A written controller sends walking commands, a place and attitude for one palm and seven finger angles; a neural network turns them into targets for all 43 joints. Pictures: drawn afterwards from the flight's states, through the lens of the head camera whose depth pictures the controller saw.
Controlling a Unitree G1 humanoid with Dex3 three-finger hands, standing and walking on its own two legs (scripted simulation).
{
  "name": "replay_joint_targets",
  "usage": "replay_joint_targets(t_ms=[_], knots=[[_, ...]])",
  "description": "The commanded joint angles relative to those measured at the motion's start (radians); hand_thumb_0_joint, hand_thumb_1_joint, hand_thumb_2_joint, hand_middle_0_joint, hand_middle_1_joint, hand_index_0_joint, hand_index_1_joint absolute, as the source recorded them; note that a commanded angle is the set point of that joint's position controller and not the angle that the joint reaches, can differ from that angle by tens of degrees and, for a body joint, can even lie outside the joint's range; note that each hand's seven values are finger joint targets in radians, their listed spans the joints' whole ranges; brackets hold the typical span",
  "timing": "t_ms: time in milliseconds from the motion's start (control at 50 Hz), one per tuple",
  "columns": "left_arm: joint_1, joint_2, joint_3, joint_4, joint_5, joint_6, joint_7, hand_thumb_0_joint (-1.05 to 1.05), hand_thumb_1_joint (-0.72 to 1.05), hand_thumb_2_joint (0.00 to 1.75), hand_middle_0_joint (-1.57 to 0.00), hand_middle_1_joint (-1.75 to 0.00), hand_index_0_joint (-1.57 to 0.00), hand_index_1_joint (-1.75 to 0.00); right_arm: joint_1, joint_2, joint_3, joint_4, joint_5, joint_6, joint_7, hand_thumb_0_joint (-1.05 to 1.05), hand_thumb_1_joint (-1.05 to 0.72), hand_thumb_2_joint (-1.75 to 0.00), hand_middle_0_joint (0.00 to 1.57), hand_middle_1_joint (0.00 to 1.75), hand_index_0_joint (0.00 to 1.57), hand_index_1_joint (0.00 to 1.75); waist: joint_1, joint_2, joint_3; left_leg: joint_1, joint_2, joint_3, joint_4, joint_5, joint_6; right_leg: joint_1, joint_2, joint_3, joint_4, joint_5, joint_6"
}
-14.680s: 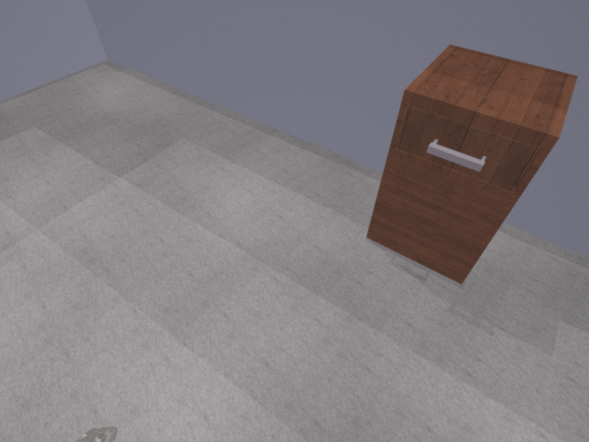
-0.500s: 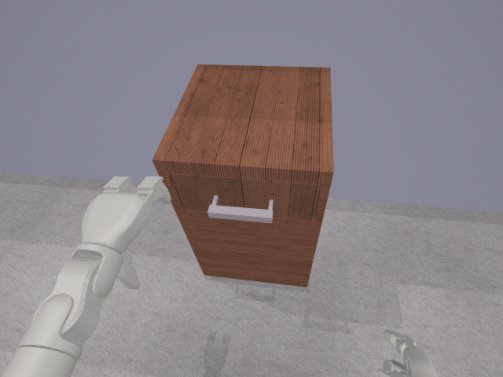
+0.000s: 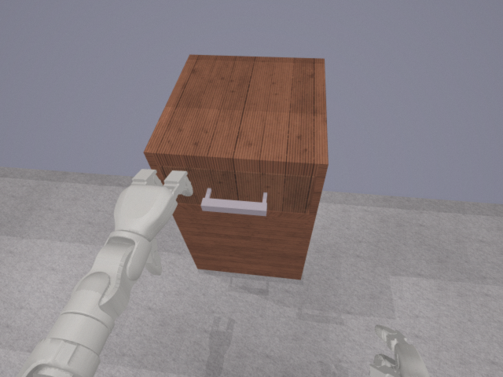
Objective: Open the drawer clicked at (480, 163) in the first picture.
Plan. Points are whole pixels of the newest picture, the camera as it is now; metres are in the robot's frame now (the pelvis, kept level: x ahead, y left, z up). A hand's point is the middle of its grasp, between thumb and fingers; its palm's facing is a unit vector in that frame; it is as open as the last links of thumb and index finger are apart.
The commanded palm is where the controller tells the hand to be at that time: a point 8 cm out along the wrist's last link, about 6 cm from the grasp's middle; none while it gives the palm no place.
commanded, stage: move the hooked fingers above the handle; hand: left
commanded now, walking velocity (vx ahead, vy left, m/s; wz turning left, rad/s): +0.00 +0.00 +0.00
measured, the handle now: (235, 200) +0.54 +0.12 -0.18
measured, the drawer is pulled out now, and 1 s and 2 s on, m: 0.00 0.00 0.00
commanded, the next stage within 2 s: none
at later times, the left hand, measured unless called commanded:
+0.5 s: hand (195, 211) +0.40 +0.16 -0.03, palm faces +0.01 -0.04 -1.00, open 13.8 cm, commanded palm +0.38 +0.17 +0.02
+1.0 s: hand (223, 205) +0.47 +0.12 -0.09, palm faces -0.03 +0.02 -1.00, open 13.8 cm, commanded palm +0.45 +0.12 -0.04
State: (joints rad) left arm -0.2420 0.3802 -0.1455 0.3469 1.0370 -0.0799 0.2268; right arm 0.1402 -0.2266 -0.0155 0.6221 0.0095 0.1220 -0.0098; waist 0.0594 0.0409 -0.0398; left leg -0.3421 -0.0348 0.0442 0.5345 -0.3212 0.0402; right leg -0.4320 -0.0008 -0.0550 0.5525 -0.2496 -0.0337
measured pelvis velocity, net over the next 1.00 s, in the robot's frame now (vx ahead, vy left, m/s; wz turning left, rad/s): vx -0.03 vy -0.01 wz -0.02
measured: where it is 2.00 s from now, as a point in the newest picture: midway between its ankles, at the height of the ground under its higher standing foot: outside the picture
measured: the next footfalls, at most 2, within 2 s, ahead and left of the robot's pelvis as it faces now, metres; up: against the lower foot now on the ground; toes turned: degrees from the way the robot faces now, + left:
none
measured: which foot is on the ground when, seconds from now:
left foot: down 0.00-1.00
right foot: down 0.00-1.00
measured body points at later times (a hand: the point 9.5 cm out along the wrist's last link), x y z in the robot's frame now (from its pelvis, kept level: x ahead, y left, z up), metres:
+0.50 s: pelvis +0.00 -0.01 -0.02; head +0.07 -0.03 +0.42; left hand +0.40 +0.16 +0.03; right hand +0.08 -0.27 -0.16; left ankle -0.04 +0.09 -0.73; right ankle +0.01 -0.10 -0.73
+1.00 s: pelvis -0.03 -0.01 -0.07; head +0.11 -0.03 +0.36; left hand +0.46 +0.12 -0.04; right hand -0.01 -0.28 -0.20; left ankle -0.04 +0.09 -0.73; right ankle +0.01 -0.10 -0.73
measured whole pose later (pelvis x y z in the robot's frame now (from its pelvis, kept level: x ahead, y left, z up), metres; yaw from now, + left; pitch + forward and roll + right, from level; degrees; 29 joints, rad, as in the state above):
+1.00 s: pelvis -0.03 -0.01 -0.07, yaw -1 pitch +26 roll +1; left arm -0.89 0.30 -0.10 1.21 1.11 0.14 0.56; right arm 0.27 -0.23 -0.05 0.71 -0.04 0.07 0.03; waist -0.17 0.05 -0.17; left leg -0.98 0.00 0.06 1.00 -0.47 0.04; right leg -1.07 0.01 -0.05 0.97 -0.36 -0.05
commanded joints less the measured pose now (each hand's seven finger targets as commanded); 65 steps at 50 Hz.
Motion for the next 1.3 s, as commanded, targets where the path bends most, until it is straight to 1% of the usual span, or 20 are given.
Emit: replay_joint_targets(t_ms=[0,140,240,300,340,400,500,600,660,700,740,800,840,920,1000,1060,1120,1200,1240,1280], knots=[[-0.346,0.185,0.156,-0.091,0.005,0.043,0.105,0.00,-0.50,0.30,-0.30,-1.20,-0.30,-1.20,-0.012,-0.120,-0.054,-0.108,-0.003,-0.035,-0.011,0.00,-0.90,-0.90,0.20,0.30,0.20,0.30,-0.017,-0.020,-0.346,0.016,0.002,-0.041,-0.017,0.366,-0.027,0.192,0.012,0.055,0.002,0.280,-0.026],[-0.393,0.061,0.018,0.026,0.002,0.090,0.077,0.00,-0.50,0.30,-0.30,-1.20,-0.30,-1.20,0.035,-0.137,-0.069,-0.102,0.001,-0.021,-0.007,0.00,-0.90,-0.90,0.20,0.30,0.20,0.30,-0.064,-0.077,-0.355,-0.024,0.003,-0.033,0.020,0.357,-0.012,0.162,0.011,0.058,0.015,0.312,-0.016],[-0.481,0.136,0.098,0.045,0.023,0.020,0.115,0.00,-0.50,0.30,-0.30,-1.20,-0.30,-1.20,0.080,-0.137,-0.078,-0.084,-0.013,-0.015,-0.017,0.00,-0.90,-0.90,0.20,0.30,0.20,0.30,-0.067,-0.078,-0.398,-0.051,-0.002,-0.036,0.050,0.352,-0.004,0.156,0.009,0.070,0.046,0.328,-0.018],[-0.515,0.133,0.121,0.060,0.052,-0.008,0.183,0.00,-0.50,0.30,-0.30,-1.20,-0.30,-1.20,0.100,-0.130,-0.083,-0.070,-0.025,-0.017,-0.012,0.00,-0.90,-0.90,0.20,0.30,0.20,0.30,-0.063,-0.018,-0.434,-0.065,-0.002,-0.039,0.079,0.402,-0.011,0.120,0.010,0.065,0.085,0.357,-0.026],[-0.525,0.122,0.128,0.134,0.068,0.004,0.234,0.00,-0.50,0.30,-0.30,-1.20,-0.30,-1.20,0.107,-0.127,-0.083,-0.056,-0.028,-0.018,-0.006,0.00,-0.90,-0.90,0.20,0.30,0.20,0.30,-0.069,-0.007,-0.415,-0.104,-0.001,-0.032,0.098,0.379,-0.014,0.077,0.011,0.061,0.105,0.337,-0.027],[-0.545,0.104,0.127,0.248,0.082,0.058,0.288,0.00,-0.50,0.30,-0.30,-1.20,-0.30,-1.20,0.109,-0.130,-0.085,-0.041,-0.036,-0.018,0.004,0.00,-0.90,-0.90,0.20,0.30,0.20,0.30,-0.085,-0.056,-0.423,-0.172,-0.004,-0.019,0.122,0.345,-0.011,0.068,0.012,0.062,0.120,0.346,-0.025],[-0.656,0.028,0.039,0.373,0.067,0.136,0.281,0.00,-0.50,0.30,-0.30,-1.20,-0.30,-1.20,0.135,-0.136,-0.094,-0.026,-0.026,-0.018,0.006,0.00,-0.90,-0.90,0.20,0.30,0.20,0.30,-0.131,-0.064,-0.461,-0.201,-0.005,-0.007,0.138,0.281,-0.004,0.056,0.013,0.065,0.114,0.317,-0.013],[-0.821,0.014,0.006,0.423,0.048,0.078,0.232,0.00,-0.50,0.30,-0.30,-1.20,-0.30,-1.20,0.175,-0.137,-0.094,-0.004,-0.027,-0.035,-0.014,0.00,-0.90,-0.90,0.20,0.30,0.20,0.30,-0.185,-0.097,-0.449,-0.242,-0.006,-0.020,0.174,0.191,0.011,-0.003,0.008,0.078,0.116,0.242,-0.003],[-0.881,0.018,0.010,0.450,0.077,0.024,0.251,0.00,-0.50,0.30,-0.30,-1.20,-0.30,-1.20,0.206,-0.132,-0.093,0.012,-0.039,-0.051,-0.016,0.00,-0.90,-0.90,0.20,0.30,0.20,0.30,-0.192,-0.046,-0.481,-0.269,-0.009,-0.030,0.220,0.178,0.011,-0.083,0.008,0.076,0.162,0.201,-0.009],[-0.913,0.075,0.065,0.463,0.096,0.007,0.287,0.00,-0.50,0.30,-0.30,-1.20,-0.30,-1.20,0.214,-0.132,-0.090,0.021,-0.050,-0.058,-0.011,0.00,-0.90,-0.90,0.20,0.30,0.20,0.30,-0.187,-0.026,-0.513,-0.311,-0.010,-0.038,0.254,0.177,0.011,-0.114,0.010,0.074,0.201,0.192,-0.014],[-0.892,0.094,0.095,0.527,0.110,0.028,0.332,0.00,-0.50,0.30,-0.30,-1.20,-0.30,-1.20,0.215,-0.128,-0.083,0.026,-0.057,-0.061,-0.001,0.00,-0.90,-0.90,0.20,0.30,0.20,0.30,-0.177,-0.003,-0.522,-0.381,-0.013,-0.033,0.289,0.161,0.005,-0.149,0.011,0.072,0.244,0.180,-0.015],[-0.921,0.067,0.097,0.637,0.115,0.106,0.393,0.00,-0.50,0.30,-0.30,-1.20,-0.30,-1.20,0.211,-0.129,-0.078,0.031,-0.066,-0.070,0.016,0.00,-0.90,-0.90,0.20,0.30,0.20,0.30,-0.199,-0.033,-0.496,-0.473,-0.011,-0.026,0.324,0.137,0.005,-0.198,0.016,0.063,0.274,0.165,-0.012],[-0.954,0.107,0.113,0.683,0.106,0.168,0.415,0.00,-0.50,0.30,-0.30,-1.20,-0.30,-1.20,0.213,-0.142,-0.075,0.026,-0.065,-0.071,0.022,0.00,-0.90,-0.90,0.20,0.30,0.20,0.30,-0.213,-0.059,-0.525,-0.527,-0.013,-0.015,0.348,0.101,0.007,-0.189,0.015,0.074,0.286,0.149,-0.002],[-1.059,0.062,0.056,0.697,0.088,0.238,0.381,0.00,-0.50,0.30,-0.30,-1.20,-0.30,-1.20,0.246,-0.147,-0.080,0.021,-0.059,-0.069,0.029,0.00,-0.90,-0.90,0.20,0.30,0.20,0.30,-0.246,-0.014,-0.643,-0.510,-0.011,-0.014,0.377,0.127,0.011,-0.174,0.020,0.075,0.318,0.199,0.001],[-1.139,0.027,0.020,0.638,0.048,0.197,0.301,0.00,-0.50,0.30,-0.30,-1.20,-0.30,-1.20,0.282,-0.150,-0.088,0.019,-0.058,-0.078,0.019,0.00,-0.90,-0.90,0.20,0.30,0.20,0.30,-0.277,-0.014,-0.733,-0.470,-0.003,-0.036,0.406,0.150,0.016,-0.182,0.025,0.076,0.335,0.217,0.005],[-1.154,0.023,0.013,0.651,0.057,0.136,0.276,0.00,-0.50,0.30,-0.30,-1.20,-0.30,-1.20,0.320,-0.152,-0.086,0.044,-0.064,-0.095,0.015,0.00,-0.90,-0.90,0.20,0.30,0.20,0.30,-0.291,0.012,-0.694,-0.492,0.004,-0.049,0.435,0.127,0.017,-0.265,0.026,0.070,0.357,0.169,0.002],[-1.193,0.063,0.042,0.697,0.090,0.101,0.308,0.00,-0.50,0.30,-0.30,-1.20,-0.30,-1.20,0.332,-0.158,-0.076,0.065,-0.075,-0.108,0.016,0.00,-0.90,-0.90,0.20,0.30,0.20,0.30,-0.313,-0.006,-0.615,-0.582,0.009,-0.059,0.475,0.085,0.020,-0.365,0.029,0.063,0.392,0.104,-0.001],[-1.199,0.212,0.169,0.662,0.115,0.128,0.388,0.00,-0.50,0.30,-0.30,-1.20,-0.30,-1.20,0.310,-0.164,-0.061,0.051,-0.088,-0.106,0.027,0.00,-0.90,-0.90,0.20,0.30,0.20,0.30,-0.254,0.090,-0.694,-0.620,0.003,-0.050,0.510,0.136,0.011,-0.359,0.027,0.062,0.457,0.135,-0.012],[-1.162,0.193,0.161,0.680,0.120,0.178,0.417,0.00,-0.50,0.30,-0.30,-1.20,-0.30,-1.20,0.306,-0.158,-0.060,0.035,-0.087,-0.093,0.037,0.00,-0.90,-0.90,0.20,0.30,0.20,0.30,-0.243,0.108,-0.722,-0.609,0.005,-0.047,0.511,0.182,0.004,-0.344,0.026,0.055,0.471,0.175,-0.011],[-1.143,0.189,0.160,0.692,0.123,0.232,0.432,0.00,-0.50,0.30,-0.30,-1.20,-0.30,-1.20,0.303,-0.162,-0.063,0.029,-0.082,-0.081,0.045,0.00,-0.90,-0.90,0.20,0.30,0.20,0.30,-0.245,0.071,-0.742,-0.599,0.011,-0.043,0.512,0.217,0.004,-0.311,0.027,0.052,0.469,0.223,-0.007]])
